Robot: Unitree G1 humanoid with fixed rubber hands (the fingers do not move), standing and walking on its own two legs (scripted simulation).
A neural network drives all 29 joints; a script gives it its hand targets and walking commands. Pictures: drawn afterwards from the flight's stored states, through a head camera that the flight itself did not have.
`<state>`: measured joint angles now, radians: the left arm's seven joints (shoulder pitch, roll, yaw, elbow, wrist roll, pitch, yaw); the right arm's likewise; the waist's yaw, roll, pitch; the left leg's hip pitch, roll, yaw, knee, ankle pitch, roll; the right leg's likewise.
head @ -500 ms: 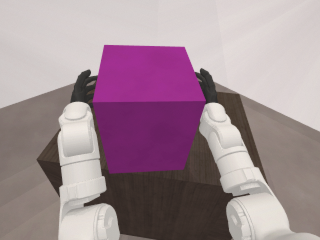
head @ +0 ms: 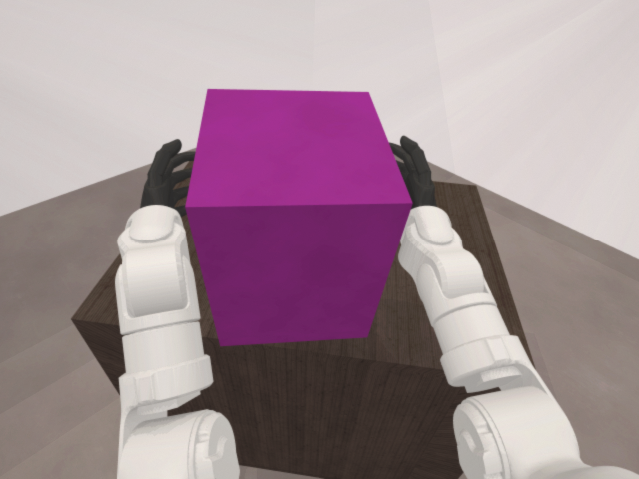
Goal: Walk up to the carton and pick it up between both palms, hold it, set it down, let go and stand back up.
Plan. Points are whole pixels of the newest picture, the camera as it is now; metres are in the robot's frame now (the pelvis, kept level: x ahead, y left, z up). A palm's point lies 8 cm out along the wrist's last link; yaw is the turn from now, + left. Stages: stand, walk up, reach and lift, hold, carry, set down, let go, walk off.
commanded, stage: hold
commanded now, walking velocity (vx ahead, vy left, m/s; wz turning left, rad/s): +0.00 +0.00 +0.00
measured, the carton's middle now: (292, 221) +0.39 +0.00 +0.16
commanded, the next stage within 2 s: none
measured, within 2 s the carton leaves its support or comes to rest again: neither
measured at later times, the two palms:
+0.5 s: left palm (160, 210) +0.36 +0.15 +0.21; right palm (414, 204) +0.36 -0.14 +0.20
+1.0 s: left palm (163, 208) +0.37 +0.15 +0.21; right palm (415, 202) +0.36 -0.14 +0.20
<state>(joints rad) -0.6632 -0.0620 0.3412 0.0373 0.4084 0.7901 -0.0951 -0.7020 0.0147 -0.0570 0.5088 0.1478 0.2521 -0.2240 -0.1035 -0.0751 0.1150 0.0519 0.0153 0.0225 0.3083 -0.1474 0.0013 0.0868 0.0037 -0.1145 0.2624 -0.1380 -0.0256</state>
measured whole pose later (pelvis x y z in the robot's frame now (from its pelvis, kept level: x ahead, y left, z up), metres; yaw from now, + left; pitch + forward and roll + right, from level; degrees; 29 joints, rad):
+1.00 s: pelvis +0.00 +0.00 +0.00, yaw +0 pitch -12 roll +0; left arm -0.67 -0.06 0.34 0.05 0.40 0.78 -0.10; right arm -0.70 0.02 -0.06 0.51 0.14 0.25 -0.23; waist -0.11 -0.08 0.11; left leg 0.05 0.02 0.02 0.30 -0.15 0.00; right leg 0.08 0.01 -0.12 0.26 -0.14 -0.03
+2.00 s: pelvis +0.00 +0.00 +0.00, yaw +0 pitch -12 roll +0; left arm -0.67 -0.06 0.35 0.06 0.42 0.78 -0.10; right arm -0.70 0.02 -0.07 0.52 0.13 0.25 -0.22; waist -0.10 -0.08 0.12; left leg 0.05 0.01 0.03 0.31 -0.14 0.01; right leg 0.09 0.00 -0.11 0.27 -0.14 -0.03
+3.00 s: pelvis +0.00 +0.00 +0.00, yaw +1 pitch -12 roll +0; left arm -0.68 -0.06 0.34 0.06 0.42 0.79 -0.10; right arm -0.70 0.02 -0.07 0.52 0.13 0.25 -0.22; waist -0.10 -0.08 0.11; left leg 0.05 0.01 0.03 0.30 -0.14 0.01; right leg 0.09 0.00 -0.11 0.27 -0.14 -0.03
